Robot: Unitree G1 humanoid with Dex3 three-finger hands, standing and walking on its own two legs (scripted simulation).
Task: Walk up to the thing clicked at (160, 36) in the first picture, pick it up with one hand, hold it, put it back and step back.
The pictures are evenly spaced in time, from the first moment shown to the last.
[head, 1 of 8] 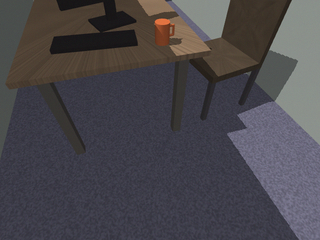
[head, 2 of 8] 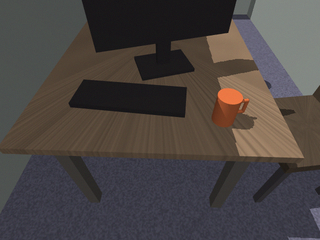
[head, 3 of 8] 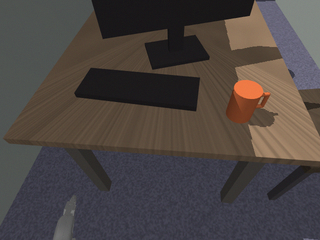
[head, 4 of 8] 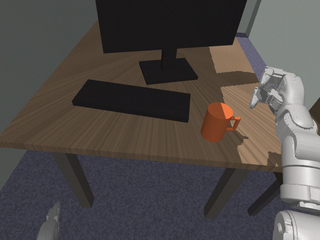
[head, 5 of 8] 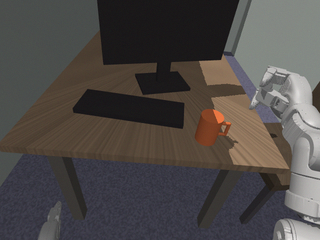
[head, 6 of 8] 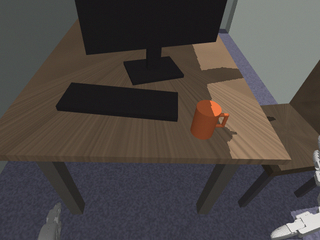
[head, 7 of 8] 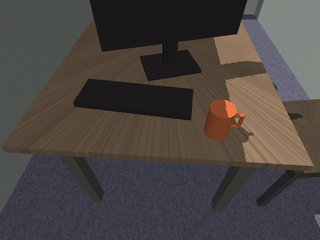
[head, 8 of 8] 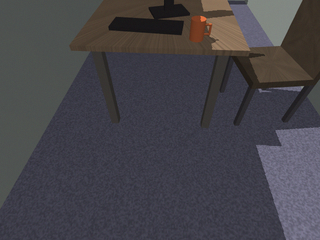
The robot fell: no
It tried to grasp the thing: yes
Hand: right
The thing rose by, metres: 0.03
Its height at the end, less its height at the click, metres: +0.00
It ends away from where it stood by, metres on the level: 0.07
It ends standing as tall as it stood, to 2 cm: yes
